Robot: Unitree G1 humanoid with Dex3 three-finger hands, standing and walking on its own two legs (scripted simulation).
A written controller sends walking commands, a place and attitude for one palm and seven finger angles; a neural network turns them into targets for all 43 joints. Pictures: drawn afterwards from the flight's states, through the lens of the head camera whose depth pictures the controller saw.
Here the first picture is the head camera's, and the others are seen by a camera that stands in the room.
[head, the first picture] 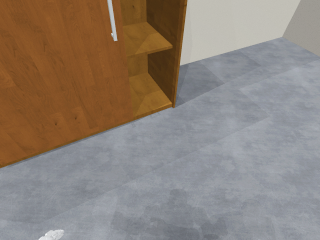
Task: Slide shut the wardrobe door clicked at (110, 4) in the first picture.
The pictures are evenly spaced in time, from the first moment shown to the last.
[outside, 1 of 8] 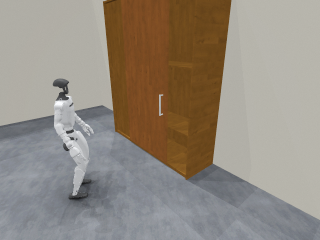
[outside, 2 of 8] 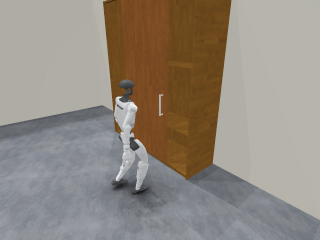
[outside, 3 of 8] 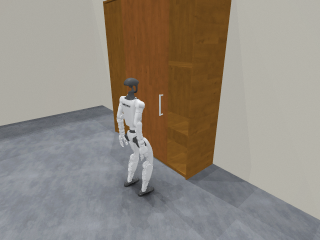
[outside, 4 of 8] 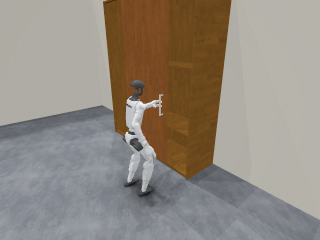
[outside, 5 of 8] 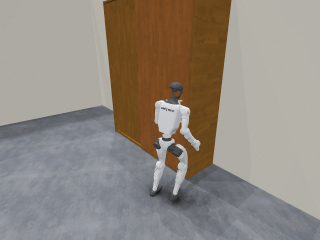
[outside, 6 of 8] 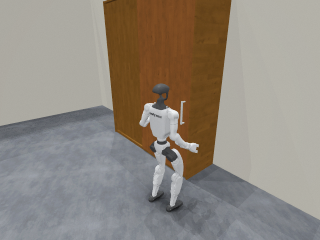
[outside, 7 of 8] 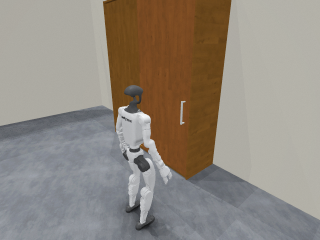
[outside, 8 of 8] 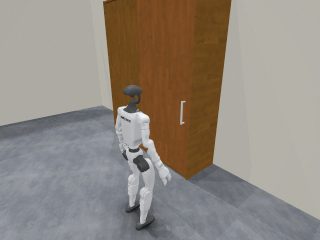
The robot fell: no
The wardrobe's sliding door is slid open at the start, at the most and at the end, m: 0.38 0.38 0.00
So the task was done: yes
